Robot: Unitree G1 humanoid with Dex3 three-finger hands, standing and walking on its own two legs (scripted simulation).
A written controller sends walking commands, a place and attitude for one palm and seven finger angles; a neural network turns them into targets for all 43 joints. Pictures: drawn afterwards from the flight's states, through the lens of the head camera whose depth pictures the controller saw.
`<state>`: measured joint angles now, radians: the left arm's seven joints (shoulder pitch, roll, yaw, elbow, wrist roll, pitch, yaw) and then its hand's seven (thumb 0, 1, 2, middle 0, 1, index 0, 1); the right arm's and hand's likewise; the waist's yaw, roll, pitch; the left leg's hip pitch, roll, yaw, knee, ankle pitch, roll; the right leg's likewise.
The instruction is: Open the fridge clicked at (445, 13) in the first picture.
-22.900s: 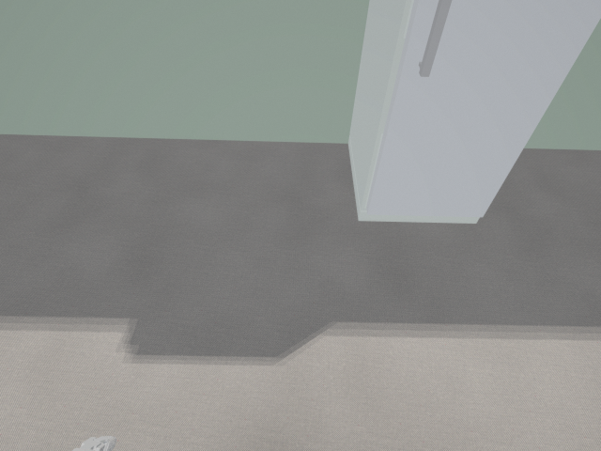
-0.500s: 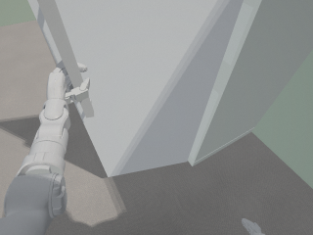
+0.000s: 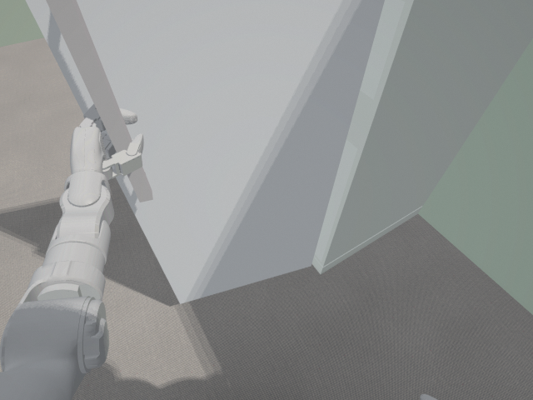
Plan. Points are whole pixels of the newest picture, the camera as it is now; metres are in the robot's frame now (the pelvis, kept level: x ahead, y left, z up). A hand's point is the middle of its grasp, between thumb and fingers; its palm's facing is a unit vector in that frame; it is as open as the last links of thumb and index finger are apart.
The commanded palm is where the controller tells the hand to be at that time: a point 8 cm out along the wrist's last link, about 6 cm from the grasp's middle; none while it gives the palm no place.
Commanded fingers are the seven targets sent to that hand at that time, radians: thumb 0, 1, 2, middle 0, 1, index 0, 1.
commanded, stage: stop walking and hold the door back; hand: left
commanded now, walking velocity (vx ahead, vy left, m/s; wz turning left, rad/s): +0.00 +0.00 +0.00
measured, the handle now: (112, 110) +0.50 +0.24 +0.17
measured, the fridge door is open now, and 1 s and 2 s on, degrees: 75 72 71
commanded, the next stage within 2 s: loosen the grip on the handle in 0.10 s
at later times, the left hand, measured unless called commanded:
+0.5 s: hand (129, 146) +0.47 +0.22 +0.12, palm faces +0.25 -0.95 -0.18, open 10.1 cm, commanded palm +0.42 +0.26 +0.13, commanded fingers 0.00 -0.55 0.20 -0.37 -1.30 -0.37 -1.30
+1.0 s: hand (124, 150) +0.48 +0.24 +0.10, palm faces +0.26 -0.95 -0.18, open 14.2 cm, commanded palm +0.44 +0.30 +0.10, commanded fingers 0.00 -0.55 0.20 -0.25 -1.15 -0.25 -1.15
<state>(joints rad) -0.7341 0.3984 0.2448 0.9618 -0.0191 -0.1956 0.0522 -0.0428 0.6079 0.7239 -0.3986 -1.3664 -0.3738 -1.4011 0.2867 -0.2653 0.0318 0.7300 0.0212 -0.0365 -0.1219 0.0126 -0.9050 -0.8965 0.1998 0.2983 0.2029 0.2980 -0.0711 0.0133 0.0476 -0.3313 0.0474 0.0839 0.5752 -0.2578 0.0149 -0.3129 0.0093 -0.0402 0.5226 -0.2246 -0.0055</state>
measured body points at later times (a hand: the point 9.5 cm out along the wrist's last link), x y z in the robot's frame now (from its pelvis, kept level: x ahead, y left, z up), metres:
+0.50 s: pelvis +0.00 -0.01 +0.00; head +0.05 +0.00 +0.45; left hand +0.45 +0.27 +0.13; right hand +0.02 -0.30 -0.11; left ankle +0.03 +0.11 -0.73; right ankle +0.03 -0.12 -0.73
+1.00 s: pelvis +0.03 +0.00 -0.01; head +0.07 +0.02 +0.44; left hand +0.46 +0.29 +0.11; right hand +0.09 -0.25 -0.12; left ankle +0.03 +0.11 -0.73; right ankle +0.03 -0.12 -0.73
